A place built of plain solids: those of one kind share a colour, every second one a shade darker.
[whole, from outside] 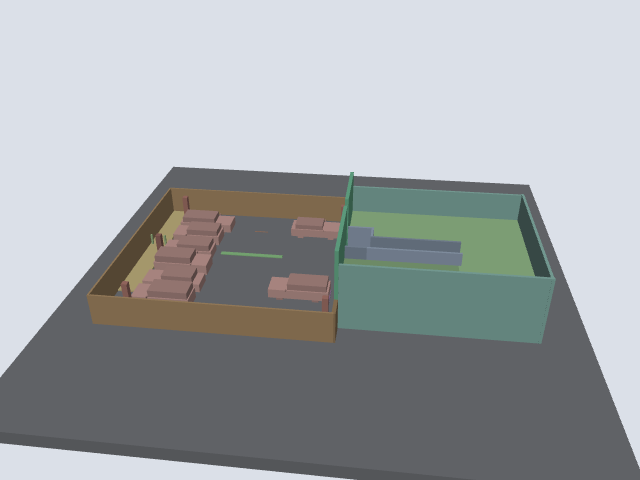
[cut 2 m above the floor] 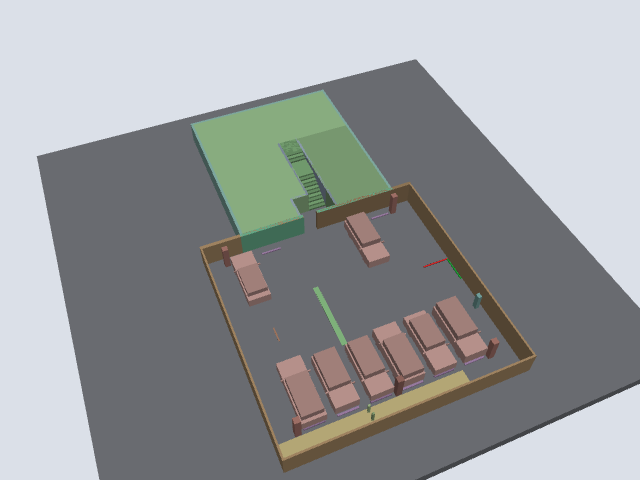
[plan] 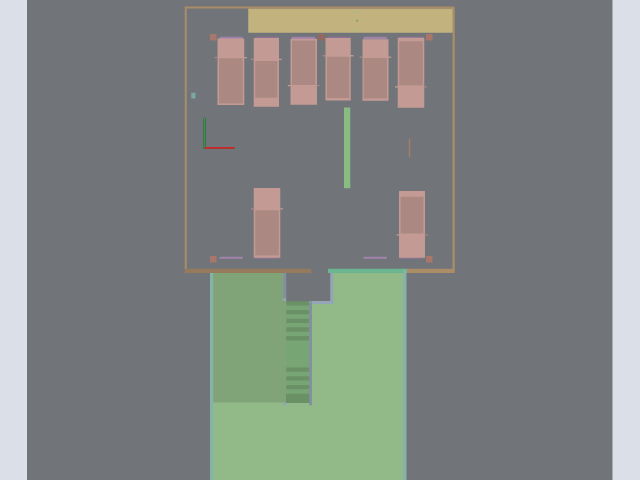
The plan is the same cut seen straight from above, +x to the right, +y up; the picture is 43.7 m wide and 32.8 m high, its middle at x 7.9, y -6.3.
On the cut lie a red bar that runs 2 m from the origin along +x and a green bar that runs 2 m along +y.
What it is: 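The pedestrian entrance of an underground car park of the 2000s; a paved forecourt at street level 3.00 m over the deck; an open stair well of 19 risers of 0.158 m and treads of 0.30 m, 1.56 m wide, two flights in line with a mid landing, across the facade; open to the sky, a plain doorway into the deck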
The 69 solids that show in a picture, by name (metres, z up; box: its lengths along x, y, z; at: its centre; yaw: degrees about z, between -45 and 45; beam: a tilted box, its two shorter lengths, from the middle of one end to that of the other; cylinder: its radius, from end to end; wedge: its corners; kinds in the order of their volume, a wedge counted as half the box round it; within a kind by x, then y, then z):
{
 "paving_1": {"box": [4.99, 6.94, 3.05], "at": [3.1, -13.94, 1.48]},
 "paving_2": {"box": [4.99, 1.93, 3.05], "at": [3.1, -9.53, 1.48]},
 "paving_3": {"box": [13.0, 5.61, 3.05], "at": [7.1, -20.19, 1.48]},
 "paving_4": {"box": [6.45, 6.94, 3.05], "at": [10.38, -13.94, 1.48]},
 "paving_5": {"box": [5.0, 1.93, 3.05], "at": [11.1, -9.53, 1.48]},
 "stair_step_1": {"box": [1.58, 0.65, 2.73], "at": [6.37, -17.12, 1.32]},
 "stair_step_2": {"box": [1.58, 0.94, 2.58], "at": [6.37, -16.97, 1.24]},
 "stair_step_3": {"box": [1.58, 1.24, 2.42], "at": [6.37, -16.82, 1.16]},
 "stair_step_4": {"box": [1.58, 1.54, 2.26], "at": [6.37, -16.68, 1.08]},
 "stair_step_5": {"box": [1.58, 1.84, 2.1], "at": [6.37, -16.53, 1.0]},
 "stair_step_6": {"box": [1.58, 2.14, 1.94], "at": [6.37, -16.38, 0.92]},
 "stair_step_7": {"box": [1.58, 2.43, 1.79], "at": [6.37, -16.23, 0.84]},
 "stair_step_8": {"box": [1.58, 4.28, 1.63], "at": [6.37, -15.3, 0.76]},
 "stair_step_9": {"box": [1.58, 4.58, 1.47], "at": [6.37, -15.15, 0.69]},
 "stair_step_10": {"box": [1.58, 4.88, 1.31], "at": [6.37, -15.01, 0.61]},
 "stair_step_11": {"box": [1.58, 5.18, 1.16], "at": [6.37, -14.86, 0.53]},
 "stair_step_12": {"box": [1.58, 5.48, 1.0], "at": [6.37, -14.71, 0.45]},
 "stair_step_13": {"box": [1.58, 5.77, 0.84], "at": [6.37, -14.56, 0.37]},
 "stair_step_14": {"box": [1.58, 6.07, 0.68], "at": [6.37, -14.41, 0.29]},
 "stair_step_15": {"box": [1.58, 6.37, 0.52], "at": [6.37, -14.26, 0.21]},
 "stair_step_16": {"box": [1.58, 6.67, 0.37], "at": [6.37, -14.11, 0.13]},
 "stair_step_17": {"box": [1.58, 6.97, 0.21], "at": [6.37, -13.96, 0.05]},
 "car_1": {"box": [1.63, 3.09, 0.58], "at": [1.81, 4.57, 1.4]},
 "car_2": {"box": [1.83, 4.54, 0.93], "at": [1.81, 5.2, 0.65]},
 "car_3": {"box": [1.53, 2.51, 0.54], "at": [4.24, 4.67, 1.18]},
 "car_4": {"box": [1.73, 4.7, 0.73], "at": [4.24, 5.16, 0.54]},
 "car_5": {"box": [1.61, 3.1, 0.53], "at": [4.28, -5.81, 1.21]},
 "car_6": {"box": [1.81, 4.77, 0.76], "at": [4.28, -5.13, 0.56]},
 "car_7": {"box": [1.81, 4.52, 0.91], "at": [6.79, 5.2, 0.64]},
 "car_8": {"box": [1.61, 3.03, 0.59], "at": [6.79, 5.81, 1.39]},
 "car_9": {"box": [1.53, 2.82, 0.55], "at": [9.14, 4.82, 1.22]},
 "car_10": {"box": [1.73, 4.27, 0.77], "at": [9.14, 5.37, 0.56]},
 "car_11": {"box": [1.59, 2.77, 0.52], "at": [11.69, 4.76, 1.29]},
 "car_12": {"box": [1.79, 4.2, 0.85], "at": [11.69, 5.32, 0.6]},
 "car_13": {"box": [1.82, 4.78, 0.76], "at": [14.11, 5.13, 0.56]},
 "car_14": {"box": [1.62, 3.03, 0.52], "at": [14.11, 5.77, 1.2]},
 "car_15": {"box": [1.78, 4.56, 0.73], "at": [14.19, -5.24, 0.54]},
 "car_16": {"box": [1.58, 2.51, 0.42], "at": [14.19, -4.6, 1.12]},
 "boundary_1": {"box": [0.22, 14.86, 5.57], "at": [0.5, -15.79, 2.74]},
 "boundary_2": {"box": [13.44, 0.22, 5.47], "at": [7.1, -23.1, 2.69]},
 "boundary_3": {"box": [0.22, 14.86, 5.42], "at": [13.7, -15.79, 2.66]},
 "wall_1": {"box": [0.15, 18.07, 2.64], "at": [-1.27, 0.62, 1.27]},
 "wall_2": {"box": [8.65, 0.3, 2.64], "at": [2.98, -8.41, 1.27]},
 "wall_3": {"box": [18.46, 0.15, 2.64], "at": [7.88, 9.59, 1.27]},
 "wall_4": {"box": [8.66, 0.3, 2.64], "at": [12.78, -8.41, 1.27]},
 "wall_5": {"box": [0.15, 18.07, 2.64], "at": [17.04, 0.62, 1.27]},
 "facade_1": {"box": [6.96, 0.3, 6.71], "at": [3.83, -8.41, 3.31]},
 "facade_2": {"box": [5.39, 0.3, 6.71], "at": [11.15, -8.41, 3.31]},
 "rim_guard_1": {"box": [0.2, 7.32, 4.11], "at": [5.49, -13.94, 2.01]},
 "rim_guard_2": {"box": [0.2, 2.12, 4.11], "at": [5.49, -9.62, 2.01]},
 "rim_guard_3": {"box": [0.2, 7.12, 4.11], "at": [7.25, -14.04, 2.01]},
 "rim_guard_4": {"box": [1.65, 0.2, 4.11], "at": [7.98, -10.58, 2.01]},
 "rim_guard_5": {"box": [0.2, 2.12, 4.11], "at": [8.7, -9.62, 2.01]},
 "walkway_1": {"box": [13.96, 1.65, 0.17], "at": [9.98, 8.69, 0.04]},
 "column_1": {"box": [0.45, 0.45, 2.61], "at": [0.6, -7.61, 1.25]},
 "column_2": {"box": [0.45, 0.45, 2.61], "at": [0.6, 7.56, 1.25]},
 "column_3": {"box": [0.45, 0.45, 2.61], "at": [7.98, 7.56, 1.25]},
 "column_4": {"box": [0.45, 0.45, 2.61], "at": [15.36, -7.61, 1.25]},
 "column_5": {"box": [0.45, 0.45, 2.61], "at": [15.36, 7.56, 1.25]},
 "wheelstop_1": {"box": [1.6, 0.15, 0.15], "at": [1.83, -7.51, 0.03]},
 "wheelstop_2": {"box": [1.6, 0.15, 0.15], "at": [1.83, 7.51, 0.03]},
 "wheelstop_3": {"box": [1.6, 0.15, 0.15], "at": [4.29, 7.51, 0.03]},
 "wheelstop_4": {"box": [1.6, 0.15, 0.15], "at": [6.75, 7.51, 0.03]},
 "wheelstop_5": {"box": [1.6, 0.15, 0.15], "at": [9.21, 7.51, 0.03]},
 "wheelstop_6": {"box": [1.6, 0.15, 0.15], "at": [11.67, -7.51, 0.03]},
 "wheelstop_7": {"box": [1.6, 0.15, 0.15], "at": [11.67, 7.51, 0.03]},
 "wheelstop_8": {"box": [1.6, 0.15, 0.15], "at": [14.13, 7.51, 0.03]},
 "hump_1": {"box": [0.43, 5.52, 0.12], "at": [9.76, 0.0, 0.01]},
 "pay_station_1": {"box": [0.3, 0.4, 1.5], "at": [-0.75, 3.56, 0.7]}
}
